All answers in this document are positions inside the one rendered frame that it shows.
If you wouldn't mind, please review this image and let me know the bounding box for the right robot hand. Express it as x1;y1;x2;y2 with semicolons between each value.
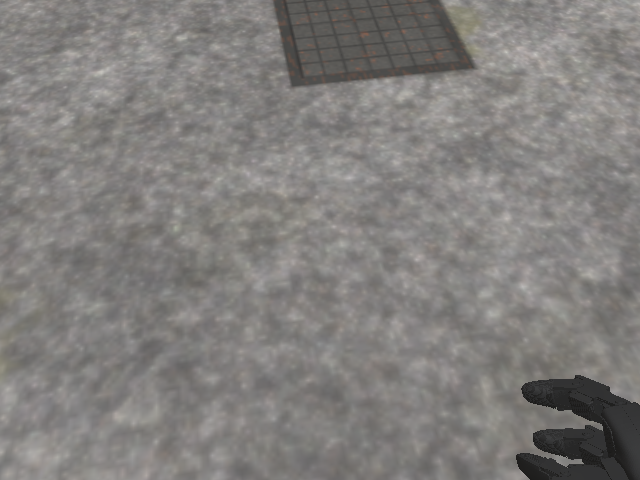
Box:
516;375;640;480

